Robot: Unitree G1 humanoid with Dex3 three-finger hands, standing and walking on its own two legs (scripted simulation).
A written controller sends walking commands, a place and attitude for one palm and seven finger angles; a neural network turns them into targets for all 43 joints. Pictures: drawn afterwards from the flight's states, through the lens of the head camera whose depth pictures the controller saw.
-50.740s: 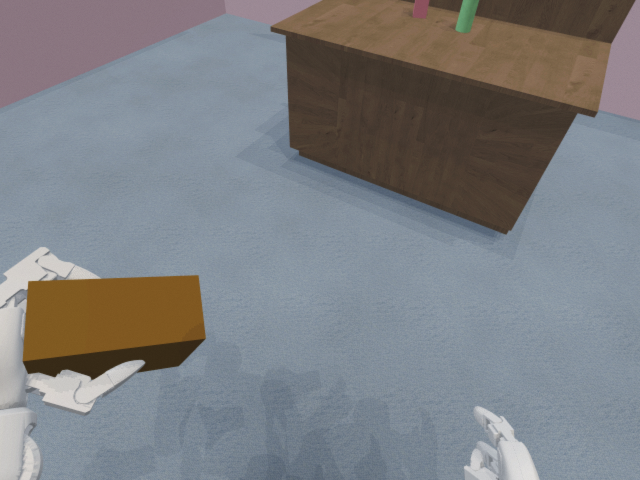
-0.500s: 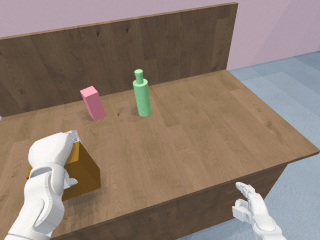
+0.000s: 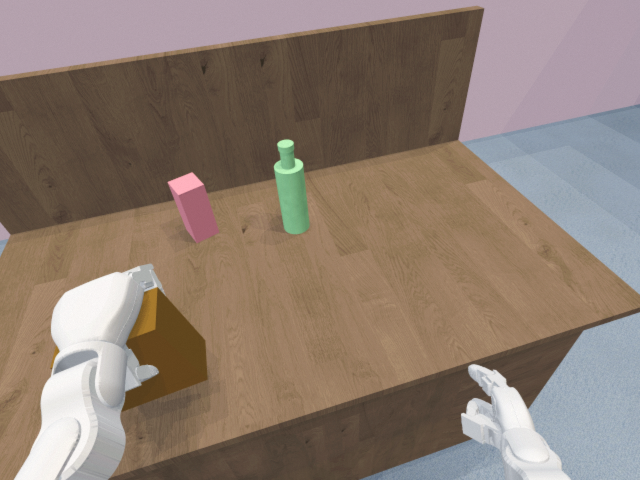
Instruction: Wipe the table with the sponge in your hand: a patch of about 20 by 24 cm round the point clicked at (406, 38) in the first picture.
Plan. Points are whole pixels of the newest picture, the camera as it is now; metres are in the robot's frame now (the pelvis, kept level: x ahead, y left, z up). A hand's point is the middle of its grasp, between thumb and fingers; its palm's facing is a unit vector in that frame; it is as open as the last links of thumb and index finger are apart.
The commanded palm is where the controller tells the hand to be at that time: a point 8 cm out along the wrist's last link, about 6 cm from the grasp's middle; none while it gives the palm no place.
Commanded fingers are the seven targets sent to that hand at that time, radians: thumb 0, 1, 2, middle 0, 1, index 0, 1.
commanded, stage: bring the sponge back beside the body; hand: left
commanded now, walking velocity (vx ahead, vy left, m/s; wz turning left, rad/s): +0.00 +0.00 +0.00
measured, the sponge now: (148, 360) +0.22 +0.27 +0.04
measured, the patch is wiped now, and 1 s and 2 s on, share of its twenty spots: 1.00 1.00 1.00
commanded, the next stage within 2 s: step back with the hand held close in 0.92 s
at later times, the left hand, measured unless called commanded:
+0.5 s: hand (107, 355) +0.19 +0.28 +0.11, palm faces +0.10 -0.17 -0.98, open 9.9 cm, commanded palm +0.15 +0.27 +0.18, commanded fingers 0.00 0.10 1.30 -1.20 -1.60 -1.20 -1.60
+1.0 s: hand (104, 363) +0.18 +0.28 +0.11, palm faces +0.11 -0.16 -0.98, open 9.9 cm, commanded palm +0.14 +0.27 +0.18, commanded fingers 0.00 0.10 1.30 -1.20 -1.60 -1.20 -1.60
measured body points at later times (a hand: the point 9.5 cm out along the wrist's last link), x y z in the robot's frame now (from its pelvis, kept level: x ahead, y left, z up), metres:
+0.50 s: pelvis +0.00 +0.00 +0.00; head -0.03 -0.04 +0.45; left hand +0.18 +0.28 +0.16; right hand +0.26 -0.19 -0.07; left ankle +0.01 +0.10 -0.74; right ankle +0.01 -0.10 -0.74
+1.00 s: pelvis -0.01 -0.01 +0.00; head -0.04 -0.04 +0.45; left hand +0.17 +0.28 +0.16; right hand +0.26 -0.19 -0.06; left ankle +0.01 +0.10 -0.74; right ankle +0.01 -0.10 -0.74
